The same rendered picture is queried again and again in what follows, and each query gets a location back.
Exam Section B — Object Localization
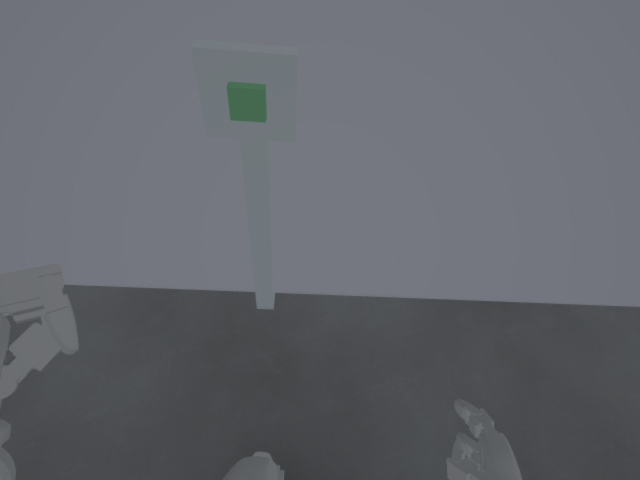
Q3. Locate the left robot thigh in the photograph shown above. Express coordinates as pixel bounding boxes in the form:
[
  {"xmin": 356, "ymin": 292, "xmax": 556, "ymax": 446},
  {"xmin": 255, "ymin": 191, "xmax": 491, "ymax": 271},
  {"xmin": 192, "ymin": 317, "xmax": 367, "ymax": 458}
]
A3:
[{"xmin": 223, "ymin": 456, "xmax": 284, "ymax": 480}]

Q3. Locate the button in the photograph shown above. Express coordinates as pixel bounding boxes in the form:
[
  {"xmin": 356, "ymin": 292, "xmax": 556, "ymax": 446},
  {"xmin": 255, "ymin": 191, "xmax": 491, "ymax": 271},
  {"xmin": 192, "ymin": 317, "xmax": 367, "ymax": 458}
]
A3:
[{"xmin": 227, "ymin": 82, "xmax": 267, "ymax": 123}]

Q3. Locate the left robot hand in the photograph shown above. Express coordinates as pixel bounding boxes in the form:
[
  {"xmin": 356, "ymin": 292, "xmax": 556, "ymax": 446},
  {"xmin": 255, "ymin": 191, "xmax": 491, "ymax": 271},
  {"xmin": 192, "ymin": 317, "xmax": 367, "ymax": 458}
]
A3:
[{"xmin": 0, "ymin": 264, "xmax": 79, "ymax": 408}]

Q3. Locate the panel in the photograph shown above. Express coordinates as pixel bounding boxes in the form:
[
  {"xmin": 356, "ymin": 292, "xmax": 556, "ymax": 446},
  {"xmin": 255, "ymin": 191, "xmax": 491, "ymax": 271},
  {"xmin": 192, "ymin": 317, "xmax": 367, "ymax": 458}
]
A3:
[{"xmin": 191, "ymin": 39, "xmax": 298, "ymax": 309}]

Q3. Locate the right robot hand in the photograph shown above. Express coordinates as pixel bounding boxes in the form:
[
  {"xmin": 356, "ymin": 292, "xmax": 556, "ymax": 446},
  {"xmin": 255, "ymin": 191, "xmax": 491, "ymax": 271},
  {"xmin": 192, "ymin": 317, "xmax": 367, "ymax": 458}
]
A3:
[{"xmin": 446, "ymin": 399, "xmax": 522, "ymax": 480}]

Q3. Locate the robot left shin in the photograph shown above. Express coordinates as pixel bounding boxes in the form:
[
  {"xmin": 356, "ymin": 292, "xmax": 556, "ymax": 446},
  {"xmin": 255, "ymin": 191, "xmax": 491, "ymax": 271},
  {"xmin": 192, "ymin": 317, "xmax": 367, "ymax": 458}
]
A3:
[{"xmin": 253, "ymin": 452, "xmax": 273, "ymax": 461}]

